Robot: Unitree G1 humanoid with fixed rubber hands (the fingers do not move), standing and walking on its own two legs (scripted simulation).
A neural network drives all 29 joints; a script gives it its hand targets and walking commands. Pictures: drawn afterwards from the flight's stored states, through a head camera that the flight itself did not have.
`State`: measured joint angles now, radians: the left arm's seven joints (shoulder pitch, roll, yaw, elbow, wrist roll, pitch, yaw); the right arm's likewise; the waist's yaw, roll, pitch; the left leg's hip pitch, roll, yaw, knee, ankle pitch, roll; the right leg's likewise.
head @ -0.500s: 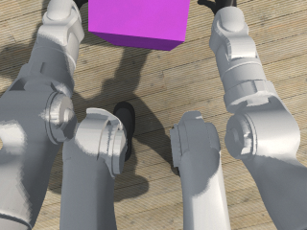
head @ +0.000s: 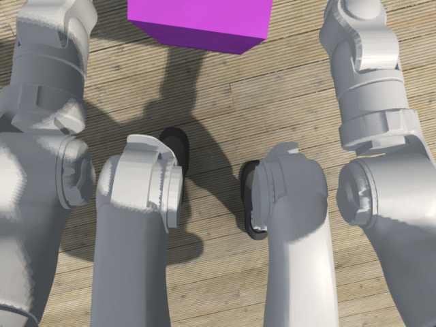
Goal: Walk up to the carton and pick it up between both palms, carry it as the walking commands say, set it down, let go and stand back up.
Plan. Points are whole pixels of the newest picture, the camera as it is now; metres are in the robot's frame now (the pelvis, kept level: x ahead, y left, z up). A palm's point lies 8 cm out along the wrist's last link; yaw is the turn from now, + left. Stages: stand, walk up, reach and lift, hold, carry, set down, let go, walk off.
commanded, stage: set down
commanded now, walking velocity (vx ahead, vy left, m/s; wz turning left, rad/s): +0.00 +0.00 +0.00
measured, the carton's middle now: out of the picture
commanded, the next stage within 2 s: let go in 1.08 s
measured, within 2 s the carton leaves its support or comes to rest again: neither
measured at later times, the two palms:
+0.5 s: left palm out of the picture +0.54 +0.23 +0.00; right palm out of the picture +0.56 -0.11 +0.01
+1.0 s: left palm out of the picture +0.54 +0.23 +0.16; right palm out of the picture +0.55 -0.12 +0.16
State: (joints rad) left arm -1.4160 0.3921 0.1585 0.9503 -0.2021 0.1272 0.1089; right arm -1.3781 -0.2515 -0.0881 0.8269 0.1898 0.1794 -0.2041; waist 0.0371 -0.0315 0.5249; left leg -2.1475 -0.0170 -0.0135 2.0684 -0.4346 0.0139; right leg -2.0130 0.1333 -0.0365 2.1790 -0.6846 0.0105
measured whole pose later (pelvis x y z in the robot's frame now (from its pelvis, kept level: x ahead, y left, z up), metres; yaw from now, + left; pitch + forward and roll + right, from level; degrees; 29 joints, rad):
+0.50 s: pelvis +0.02 +0.01 +0.12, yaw +0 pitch +40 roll -4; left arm -1.25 0.30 0.22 0.90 -0.06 0.21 0.09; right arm -1.22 -0.19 -0.21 0.83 0.07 0.22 -0.16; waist 0.02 -0.01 0.13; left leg -1.96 -0.04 -0.02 1.67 -0.39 0.03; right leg -1.84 0.11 0.01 1.75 -0.60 0.03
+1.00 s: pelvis +0.06 +0.02 +0.26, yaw +1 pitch +43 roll -3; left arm -1.02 0.20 0.31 0.87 0.07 0.12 0.03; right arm -0.99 -0.12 -0.30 0.83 -0.04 0.12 -0.08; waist 0.01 0.01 -0.06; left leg -1.54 -0.04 -0.04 1.04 -0.24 0.02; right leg -1.43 0.09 0.04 1.09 -0.41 0.01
